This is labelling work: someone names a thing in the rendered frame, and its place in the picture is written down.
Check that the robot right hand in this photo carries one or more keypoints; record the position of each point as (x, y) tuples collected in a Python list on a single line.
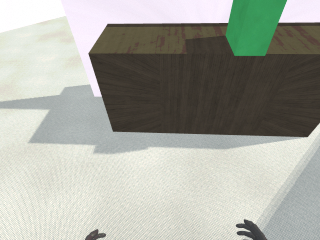
[(255, 234)]

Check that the pedestal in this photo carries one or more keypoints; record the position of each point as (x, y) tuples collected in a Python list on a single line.
[(183, 78)]

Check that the robot left hand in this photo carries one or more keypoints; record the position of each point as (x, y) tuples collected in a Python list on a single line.
[(94, 235)]

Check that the carton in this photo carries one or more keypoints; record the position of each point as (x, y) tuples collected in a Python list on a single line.
[(252, 24)]

